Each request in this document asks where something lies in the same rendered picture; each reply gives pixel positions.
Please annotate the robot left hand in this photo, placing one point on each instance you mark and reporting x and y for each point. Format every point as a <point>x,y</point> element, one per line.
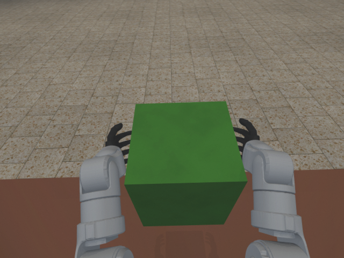
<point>113,139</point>

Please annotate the carton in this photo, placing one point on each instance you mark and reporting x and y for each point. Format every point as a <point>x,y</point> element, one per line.
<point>184,165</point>

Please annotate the robot left forearm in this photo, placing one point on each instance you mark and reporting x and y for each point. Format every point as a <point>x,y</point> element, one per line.
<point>101,219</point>

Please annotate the left robot upper arm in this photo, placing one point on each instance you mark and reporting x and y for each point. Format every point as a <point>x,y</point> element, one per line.
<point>110,252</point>

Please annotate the robot right hand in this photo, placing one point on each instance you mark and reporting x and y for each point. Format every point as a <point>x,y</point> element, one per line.
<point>249,135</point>

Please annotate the robot right forearm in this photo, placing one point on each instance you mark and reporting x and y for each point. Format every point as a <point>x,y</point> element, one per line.
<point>273,184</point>

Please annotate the right robot upper arm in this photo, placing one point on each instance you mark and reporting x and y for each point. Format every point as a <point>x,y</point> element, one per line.
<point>274,249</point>

